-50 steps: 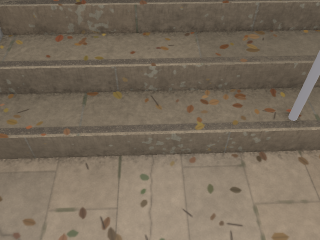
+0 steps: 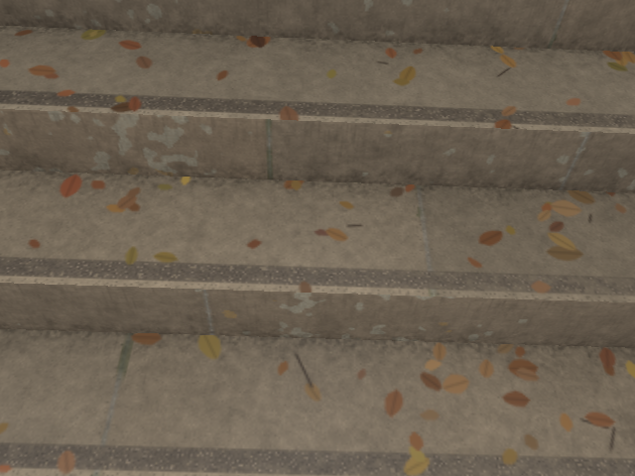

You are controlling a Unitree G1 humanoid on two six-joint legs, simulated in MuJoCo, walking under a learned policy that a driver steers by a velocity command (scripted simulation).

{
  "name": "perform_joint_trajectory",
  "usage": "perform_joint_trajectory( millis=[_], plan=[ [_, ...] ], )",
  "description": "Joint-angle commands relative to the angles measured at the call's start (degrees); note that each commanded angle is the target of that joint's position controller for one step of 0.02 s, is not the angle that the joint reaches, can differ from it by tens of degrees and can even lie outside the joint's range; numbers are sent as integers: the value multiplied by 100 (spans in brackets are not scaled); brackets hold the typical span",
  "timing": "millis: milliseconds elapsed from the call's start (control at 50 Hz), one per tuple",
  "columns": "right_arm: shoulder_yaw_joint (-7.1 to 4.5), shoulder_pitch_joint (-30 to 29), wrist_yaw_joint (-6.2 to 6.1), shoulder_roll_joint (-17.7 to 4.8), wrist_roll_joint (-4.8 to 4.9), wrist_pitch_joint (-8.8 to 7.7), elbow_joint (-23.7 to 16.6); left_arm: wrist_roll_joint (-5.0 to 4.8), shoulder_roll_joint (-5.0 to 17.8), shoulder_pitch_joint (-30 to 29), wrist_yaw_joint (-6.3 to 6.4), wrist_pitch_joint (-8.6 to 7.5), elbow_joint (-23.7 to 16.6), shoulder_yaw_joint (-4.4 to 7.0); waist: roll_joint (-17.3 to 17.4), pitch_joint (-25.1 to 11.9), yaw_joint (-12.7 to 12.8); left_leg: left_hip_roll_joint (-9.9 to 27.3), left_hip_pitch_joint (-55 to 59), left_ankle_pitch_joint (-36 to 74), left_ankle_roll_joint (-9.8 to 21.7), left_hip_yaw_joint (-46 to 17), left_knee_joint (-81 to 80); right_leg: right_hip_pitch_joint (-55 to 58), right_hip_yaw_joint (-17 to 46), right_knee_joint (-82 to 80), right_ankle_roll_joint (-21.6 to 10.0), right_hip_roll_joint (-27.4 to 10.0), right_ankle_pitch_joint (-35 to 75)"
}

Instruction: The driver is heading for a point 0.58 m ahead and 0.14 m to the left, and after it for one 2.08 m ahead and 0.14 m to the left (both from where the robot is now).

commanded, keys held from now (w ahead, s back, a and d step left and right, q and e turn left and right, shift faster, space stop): w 0.44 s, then w+q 0.40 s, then q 0.16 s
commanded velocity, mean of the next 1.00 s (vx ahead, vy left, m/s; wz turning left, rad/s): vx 0.48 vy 0.00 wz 0.21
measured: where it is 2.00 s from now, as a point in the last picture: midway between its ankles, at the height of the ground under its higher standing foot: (247, 268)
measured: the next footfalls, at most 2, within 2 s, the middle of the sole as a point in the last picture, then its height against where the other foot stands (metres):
right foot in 0.32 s outside the picture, level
left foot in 0.84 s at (264, 415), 0.16 m higher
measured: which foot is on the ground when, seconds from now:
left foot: down 0.00-0.30, up 0.32-0.82, down 0.84-1.00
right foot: up 0.00-0.30, down 0.32-0.86, up 0.88-1.00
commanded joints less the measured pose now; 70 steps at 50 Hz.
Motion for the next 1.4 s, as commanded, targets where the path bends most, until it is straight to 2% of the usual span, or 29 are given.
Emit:
perform_joint_trajectory(
  millis=[20, 140, 240, 280, 300, 320, 340, 360, 420, 500, 620, 700, 760, 780, 800, 840, 860, 880, 900, 940, 960, 1000, 1060, 1080, 1120, 1160, 1240, 1340, 1400],
  plan=[
    [-90, 433, -28, -586, 64, -134, -9, 50, 170, 337, -58, 72, -75, 38, 555, -170, 141, 1488, 553, 1712, 578, -1168, -1073, -568, 14, -69, 106, -229, 412],
    [-32, 740, -45, -590, 23, -106, 165, -31, 23, -1063, -31, 48, -488, -88, 668, 49, -121, 1178, 359, 2686, 426, -531, -939, -227, -383, -1985, 316, 20, 1120],
    [-48, 995, -98, -573, -46, -51, 314, -35, 141, -941, 99, 17, -456, -83, 664, 109, -60, 1581, 737, 2659, 645, -853, -406, 158, -401, -2400, 19, 162, 441],
    [-57, 761, -124, -629, 13, -29, 297, -8, 122, 1, 194, -82, -177, -18, 468, -213, 394, 1440, 870, 3985, 551, -715, 806, 1067, -539, -3182, -198, 446, 377],
    [-39, 551, -129, -597, 140, -24, 185, 18, 169, 964, 261, -114, 84, 42, 261, -724, 837, 1118, 443, 4485, 418, -498, 2206, 2205, -396, -3469, -285, 325, 1164],
    [13, 353, -123, -411, 224, -45, -103, 135, 839, 1699, 311, -168, 200, 185, -495, -1103, 937, 614, -723, 2034, 108, -180, 3972, 3157, 1269, -4075, -474, -1029, 2320],
    [85, 1190, -100, 107, 220, 20, 25, 25, 1379, 1572, 258, -76, 274, 348, -1526, -1269, 377, -201, -2161, -1957, -76, -108, 5570, 3717, 2766, -4236, -1369, -2040, 3744],
    [21, 1093, -126, -148, -43, 128, 209, -135, 979, 1285, 173, -35, 217, 309, -440, -933, 306, 219, -2528, -1903, -26, -632, 6372, 3128, 2569, -4264, -1546, -1901, 1934],
    [-58, 445, 12, -106, -152, 211, 2, -124, 47, 563, 83, 1, 138, 34, -121, 243, -73, 600, -3264, -992, -37, -567, 6876, 1622, 1682, -4982, -932, -1101, -764],
    [-16, 257, 83, 213, -143, 396, -158, -65, 202, 1054, 125, -161, 445, 30, 33, 204, -181, 560, -3757, -315, -182, -587, 7483, 1199, 946, -4951, -802, -958, 87],
    [273, -1747, -378, 667, -58, 462, -1504, 67, 88, 1910, 112, -311, 880, -135, -97, 568, 109, 251, -7339, -1838, 263, -998, 11033, 2250, 866, -5049, -649, -1539, -498],
    [510, -2411, -290, 820, -103, 495, -2295, -83, 125, 1823, 193, -288, 991, -291, 238, 675, -107, 464, -6884, -1797, 199, -555, 9167, 1582, -58, -5477, -234, -1019, -567],
    [632, -2403, -115, 761, -99, 642, -2572, -292, 338, 1769, 432, -133, 939, -285, -90, 289, -56, 719, -4903, -1839, 190, 425, 6795, 1531, -651, -6410, -587, -985, 2733],
    [596, -2111, -68, 634, 37, 617, -2345, -419, 360, 1478, 412, -153, 657, -341, 237, -148, -154, 321, -3414, -1721, 278, 1030, 5971, 1382, -1166, -5855, -553, -809, 6305],
    [557, -1509, -102, 544, 102, 624, -2156, -429, 805, 1670, 424, -190, 547, -219, -351, -926, -381, -98, -2480, -1804, 357, 1281, 5709, 1944, -1124, -4851, -602, -1141, 9567],
    [359, 220, -60, 145, -15, 542, -1724, -444, 1479, 1378, 342, -143, 223, 57, -1468, -2356, -1114, -528, -1225, -1784, 738, 600, 4416, 3208, -1111, -2153, -493, -1434, 11182],
    [199, 231, -12, -254, -5, 507, -1631, -343, 1307, 1247, 244, -161, -168, 86, -1177, -2596, -1113, -411, -214, -1703, 944, -705, 3589, 2113, -981, -664, -286, -1151, 9300],
    [-74, 232, -58, -1074, -14, 565, -1441, -241, 715, 851, -22, -255, -681, 30, 1100, -2520, -952, 1241, 913, -409, 1746, -4408, 1348, -324, -814, 2205, 283, 312, 2224],
    [-322, -126, -183, -1458, -28, 635, -1411, -15, 745, 722, -92, -254, -913, 112, 1107, -2823, -629, 1733, 991, 505, 1664, -6339, 59, -1120, 484, 4377, 266, 629, 693],
    [-197, -531, -176, -796, -21, 543, -1034, 87, 37, 156, 65, -64, -1420, -43, -247, -967, -64, 1411, -802, -688, 1251, -4604, 557, -1884, 535, 4911, 140, 227, 881],
    [28, 221, 107, -329, -271, 303, -548, 74, 159, 213, -248, -55, -1333, -54, -88, -216, -571, 1347, -641, 205, 1215, -4289, 537, -3367, 1680, 6241, -247, 808, 861],
    [224, 351, 333, 143, -502, 247, 104, 31, -112, 112, -259, -104, -1720, -181, 235, -473, 175, 1132, -719, 1514, 695, -3266, 729, -4053, 1790, 6225, -796, 707, 1248],
    [166, -101, 445, -221, -524, 13, -34, -157, 181, -458, -19, -137, -2034, -213, 164, -609, 666, 564, -1320, 1737, -46, -1611, 494, -4089, 742, 5039, -591, 173, 983],
    [158, 266, 358, -355, -576, -64, -137, -277, 139, -659, -42, -141, -2069, -265, 804, -798, 538, 466, -1346, 2260, 32, -1703, 474, -4196, 425, 6236, -391, 370, 506],
    [207, 833, 282, -375, -583, -69, 3, -215, -134, -666, -60, -54, -2040, -441, 498, -670, 396, 556, -977, 1760, 21, -2025, 597, -5289, 567, 7181, -231, 448, 256],
    [221, 1225, 308, -686, -690, -43, -40, -161, 81, -1183, -53, 19, -2306, -451, 30, -794, 313, 406, -1124, 1215, -5, -2103, 611, -5217, 282, 6137, 50, 341, 958],
    [213, 1842, 353, -881, -355, -162, -169, -121, 163, -1941, 176, 260, -2564, -360, 866, -651, 91, 1000, -118, 2229, 359, -3223, 550, -6119, -116, 5763, 597, 215, 9],
    [265, 2212, 318, -752, -257, -179, -290, 63, -128, -2309, 141, 329, -2569, -356, 819, -552, -62, 1442, 1567, 3789, 789, -3431, 721, -6364, -28, 4699, 682, 88, -561],
    [127, 945, 289, -1107, 114, -253, -972, 90, -121, -2281, -60, 451, -2743, -317, 996, -819, 483, 1219, -650, 6948, 707, -2385, 6, -2121, -1067, 2129, 493, 422, -512]
  ],
)
Keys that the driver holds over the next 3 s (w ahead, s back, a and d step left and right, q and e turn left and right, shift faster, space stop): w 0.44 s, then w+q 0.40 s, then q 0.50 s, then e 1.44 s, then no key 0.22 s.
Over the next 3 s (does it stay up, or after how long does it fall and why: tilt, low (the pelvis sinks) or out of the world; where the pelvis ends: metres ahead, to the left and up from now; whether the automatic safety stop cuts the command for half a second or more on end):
stays up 0.80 0.15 0.31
